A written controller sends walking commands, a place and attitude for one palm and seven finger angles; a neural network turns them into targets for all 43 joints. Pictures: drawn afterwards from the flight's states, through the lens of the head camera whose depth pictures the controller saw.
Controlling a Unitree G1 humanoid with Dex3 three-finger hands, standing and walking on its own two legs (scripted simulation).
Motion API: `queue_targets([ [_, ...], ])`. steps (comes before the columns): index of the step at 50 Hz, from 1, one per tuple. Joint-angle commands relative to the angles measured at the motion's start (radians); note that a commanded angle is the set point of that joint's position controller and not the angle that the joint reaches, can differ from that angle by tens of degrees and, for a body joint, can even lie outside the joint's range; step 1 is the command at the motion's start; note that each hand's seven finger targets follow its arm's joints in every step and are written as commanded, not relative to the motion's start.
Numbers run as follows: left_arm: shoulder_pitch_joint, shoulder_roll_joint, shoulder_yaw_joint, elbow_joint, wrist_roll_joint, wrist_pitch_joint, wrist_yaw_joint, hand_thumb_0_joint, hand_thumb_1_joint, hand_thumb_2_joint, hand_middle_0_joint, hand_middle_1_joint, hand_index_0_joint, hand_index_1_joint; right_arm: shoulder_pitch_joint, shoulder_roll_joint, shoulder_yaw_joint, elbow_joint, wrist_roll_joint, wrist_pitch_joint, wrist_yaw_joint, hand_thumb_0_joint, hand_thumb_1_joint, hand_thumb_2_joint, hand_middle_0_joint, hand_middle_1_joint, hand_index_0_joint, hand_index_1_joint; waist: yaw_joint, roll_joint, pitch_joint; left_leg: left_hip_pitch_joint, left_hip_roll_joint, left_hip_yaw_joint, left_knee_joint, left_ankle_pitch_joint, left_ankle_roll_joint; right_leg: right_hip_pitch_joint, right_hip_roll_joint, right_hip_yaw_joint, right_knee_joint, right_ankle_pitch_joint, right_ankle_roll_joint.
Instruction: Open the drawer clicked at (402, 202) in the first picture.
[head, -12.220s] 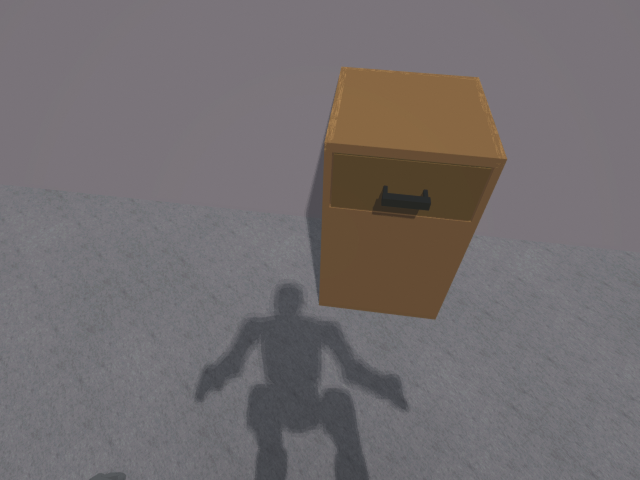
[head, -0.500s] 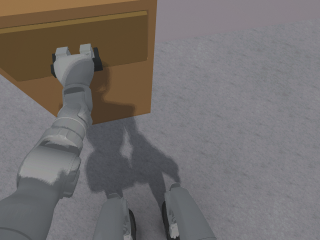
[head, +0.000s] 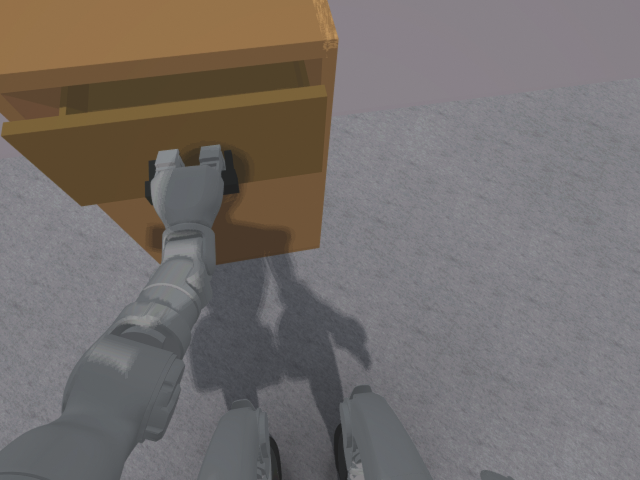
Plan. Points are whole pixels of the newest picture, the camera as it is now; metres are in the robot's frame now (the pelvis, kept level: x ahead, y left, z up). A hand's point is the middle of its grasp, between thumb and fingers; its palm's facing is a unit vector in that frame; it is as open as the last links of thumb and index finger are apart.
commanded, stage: pull the drawer open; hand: left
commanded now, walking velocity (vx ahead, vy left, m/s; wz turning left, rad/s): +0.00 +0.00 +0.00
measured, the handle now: (192, 174) +0.53 +0.14 -0.04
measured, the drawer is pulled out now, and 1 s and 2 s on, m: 0.06 0.13 0.21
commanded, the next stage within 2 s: none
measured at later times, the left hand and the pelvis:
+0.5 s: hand (203, 240) +0.43 +0.13 -0.06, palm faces -0.03 -0.05 -1.00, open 5.7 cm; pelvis -0.01 +0.00 +0.01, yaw +0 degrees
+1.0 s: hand (204, 257) +0.41 +0.12 -0.06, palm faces -0.03 -0.05 -1.00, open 5.7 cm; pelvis +0.00 +0.00 +0.01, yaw +1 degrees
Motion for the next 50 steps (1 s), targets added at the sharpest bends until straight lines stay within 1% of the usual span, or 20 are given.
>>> queue_targets([
  [1,-0.226,0.132,0.040,-0.111,0.003,-0.001,0.039,0.000,0.900,0.900,-0.400,-1.350,-0.400,-1.350,0.155,-0.138,-0.052,-0.040,0.005,-0.012,-0.015,0.000,-0.900,-0.900,0.200,0.300,0.200,0.300,-0.008,-0.035,-0.510,0.259,-0.044,-0.010,-0.105,0.356,0.019,0.435,0.007,0.042,-0.157,0.477,0.016],
  [2,-0.228,0.132,0.037,-0.112,0.003,0.001,0.043,0.000,0.900,0.900,-0.400,-1.350,-0.400,-1.350,0.152,-0.137,-0.051,-0.038,0.007,-0.012,-0.017,0.000,-0.900,-0.900,0.200,0.300,0.200,0.300,-0.012,-0.049,-0.492,0.248,-0.043,-0.008,-0.106,0.341,0.020,0.434,0.006,0.044,-0.164,0.466,0.018],
  [5,-0.220,0.138,0.044,-0.121,0.007,0.000,0.051,0.000,0.900,0.900,-0.400,-1.350,-0.400,-1.350,0.145,-0.137,-0.051,-0.038,0.007,-0.013,-0.017,0.000,-0.900,-0.900,0.200,0.300,0.200,0.300,-0.002,-0.045,-0.499,0.258,-0.045,-0.012,-0.114,0.338,0.018,0.433,0.006,0.041,-0.160,0.449,0.016],
  [6,-0.212,0.124,0.036,-0.126,0.007,0.001,0.054,0.000,0.900,0.900,-0.400,-1.350,-0.400,-1.350,0.139,-0.135,-0.051,-0.040,0.006,-0.013,-0.017,0.000,-0.900,-0.900,0.200,0.300,0.200,0.300,0.001,-0.025,-0.502,0.268,-0.045,-0.012,-0.118,0.341,0.017,0.430,0.006,0.041,-0.162,0.450,0.015],
  [9,-0.192,0.101,0.029,-0.149,0.007,0.000,0.060,0.000,0.900,0.900,-0.400,-1.350,-0.400,-1.350,0.134,-0.130,-0.055,-0.040,0.005,-0.008,-0.014,0.000,-0.900,-0.900,0.200,0.300,0.200,0.300,0.008,-0.025,-0.517,0.311,-0.043,-0.021,-0.125,0.371,0.014,0.423,0.007,0.033,-0.158,0.467,0.011],
  [11,-0.180,0.075,0.012,-0.148,0.012,-0.001,0.065,0.000,0.900,0.900,-0.400,-1.350,-0.400,-1.350,0.131,-0.130,-0.059,-0.038,0.006,-0.006,-0.014,0.000,-0.900,-0.900,0.200,0.300,0.200,0.300,0.003,-0.040,-0.507,0.319,-0.041,-0.023,-0.129,0.363,0.014,0.409,0.006,0.031,-0.164,0.449,0.013],
  [21,-0.138,0.030,-0.007,-0.164,0.017,0.000,0.097,0.000,0.900,0.900,-0.400,-1.350,-0.400,-1.350,0.098,-0.122,-0.062,-0.035,0.002,0.003,-0.011,0.000,-0.900,-0.900,0.200,0.300,0.200,0.300,0.017,-0.049,-0.483,0.338,-0.045,-0.023,-0.146,0.335,0.012,0.395,0.006,0.028,-0.179,0.405,0.008],
  [23,-0.128,0.031,-0.008,-0.159,0.014,0.002,0.100,0.000,0.900,0.900,-0.400,-1.350,-0.400,-1.350,0.090,-0.121,-0.059,-0.035,0.004,0.004,-0.012,0.000,-0.900,-0.900,0.200,0.300,0.200,0.300,0.022,-0.057,-0.460,0.319,-0.048,-0.021,-0.152,0.313,0.012,0.404,0.006,0.030,-0.184,0.387,0.007],
  [24,-0.127,0.054,0.016,-0.153,0.012,0.001,0.103,0.000,0.900,0.900,-0.400,-1.350,-0.400,-1.350,0.088,-0.122,-0.058,-0.034,0.003,0.004,-0.012,0.000,-0.900,-0.900,0.200,0.300,0.200,0.300,0.029,-0.065,-0.463,0.310,-0.049,-0.021,-0.151,0.309,0.013,0.414,0.006,0.032,-0.183,0.386,0.006],
  [25,-0.116,0.046,0.005,-0.149,0.017,0.004,0.106,0.000,0.900,0.900,-0.400,-1.350,-0.400,-1.350,0.082,-0.121,-0.058,-0.037,0.005,0.005,-0.014,0.000,-0.900,-0.900,0.200,0.300,0.200,0.300,0.026,-0.075,-0.453,0.305,-0.050,-0.021,-0.153,0.296,0.013,0.407,0.005,0.034,-0.187,0.371,0.008],
  [26,-0.122,0.017,-0.021,-0.150,0.016,0.006,0.106,0.000,0.900,0.900,-0.400,-1.350,-0.400,-1.350,0.074,-0.119,-0.057,-0.037,0.005,0.004,-0.014,0.000,-0.900,-0.900,0.200,0.300,0.200,0.300,0.021,-0.057,-0.442,0.306,-0.051,-0.018,-0.154,0.284,0.013,0.395,0.005,0.035,-0.193,0.357,0.007],
  [28,-0.116,0.015,-0.019,-0.159,0.018,0.007,0.112,0.000,0.900,0.900,-0.400,-1.350,-0.400,-1.350,0.074,-0.119,-0.059,-0.036,0.006,0.005,-0.014,0.000,-0.900,-0.900,0.200,0.300,0.200,0.300,0.027,-0.063,-0.455,0.323,-0.050,-0.024,-0.158,0.293,0.012,0.394,0.004,0.032,-0.190,0.356,0.006],
  [33,-0.083,-0.008,-0.031,-0.160,0.011,0.014,0.113,0.000,0.900,0.900,-0.400,-1.350,-0.400,-1.350,0.060,-0.115,-0.059,-0.039,0.006,0.011,-0.014,0.000,-0.900,-0.900,0.200,0.300,0.200,0.300,0.030,-0.081,-0.451,0.324,-0.052,-0.019,-0.155,0.297,0.013,0.407,0.003,0.034,-0.193,0.374,0.007],
  [34,-0.067,0.003,-0.016,-0.162,0.009,0.013,0.110,0.000,0.900,0.900,-0.400,-1.350,-0.400,-1.350,0.057,-0.115,-0.060,-0.041,0.006,0.011,-0.015,0.000,-0.900,-0.900,0.200,0.300,0.200,0.300,0.039,-0.078,-0.458,0.327,-0.054,-0.020,-0.155,0.309,0.012,0.414,0.004,0.034,-0.190,0.388,0.005],
  [38,-0.051,-0.026,-0.043,-0.154,0.007,0.019,0.111,0.000,0.900,0.900,-0.400,-1.350,-0.400,-1.350,0.042,-0.112,-0.057,-0.045,0.010,0.014,-0.018,0.000,-0.900,-0.900,0.200,0.300,0.200,0.300,0.040,-0.087,-0.428,0.309,-0.058,-0.015,-0.162,0.277,0.013,0.413,0.001,0.038,-0.201,0.353,0.007],
  [40,-0.033,-0.007,-0.024,-0.167,0.010,0.017,0.112,0.000,0.900,0.900,-0.400,-1.350,-0.400,-1.350,0.039,-0.112,-0.059,-0.047,0.010,0.015,-0.020,0.000,-0.900,-0.900,0.200,0.300,0.200,0.300,0.048,-0.092,-0.452,0.316,-0.058,-0.012,-0.155,0.295,0.013,0.427,0.000,0.041,-0.195,0.383,0.007],
  [42,-0.028,-0.044,-0.055,-0.186,0.012,0.018,0.109,0.000,0.900,0.900,-0.400,-1.350,-0.400,-1.350,0.037,-0.108,-0.061,-0.050,0.009,0.019,-0.021,0.000,-0.900,-0.900,0.200,0.300,0.200,0.300,0.044,-0.084,-0.456,0.340,-0.057,-0.015,-0.157,0.315,0.012,0.421,0.000,0.037,-0.193,0.405,0.006],
  [46,0.033,-0.048,-0.048,-0.217,0.014,0.016,0.107,0.000,0.900,0.900,-0.400,-1.350,-0.400,-1.350,0.033,-0.104,-0.064,-0.056,0.009,0.026,-0.016,0.000,-0.900,-0.900,0.200,0.300,0.200,0.300,0.061,-0.087,-0.473,0.364,-0.054,-0.016,-0.158,0.356,0.009,0.438,0.000,0.033,-0.184,0.452,0.004],
  [48,0.042,-0.068,-0.069,-0.223,0.011,0.019,0.105,0.000,0.900,0.900,-0.400,-1.350,-0.400,-1.350,0.026,-0.101,-0.063,-0.058,0.009,0.030,-0.015,0.000,-0.900,-0.900,0.200,0.300,0.200,0.300,0.056,-0.098,-0.453,0.353,-0.057,-0.011,-0.157,0.343,0.010,0.449,-0.001,0.038,-0.193,0.457,0.006],
  [50,0.056,-0.043,-0.048,-0.232,0.015,0.014,0.105,0.000,0.900,0.900,-0.400,-1.350,-0.400,-1.350,0.022,-0.101,-0.062,-0.057,0.010,0.030,-0.017,0.000,-0.900,-0.900,0.200,0.300,0.200,0.300,0.064,-0.109,-0.452,0.338,-0.058,-0.012,-0.155,0.340,0.011,0.459,-0.002,0.041,-0.190,0.463,0.006],
])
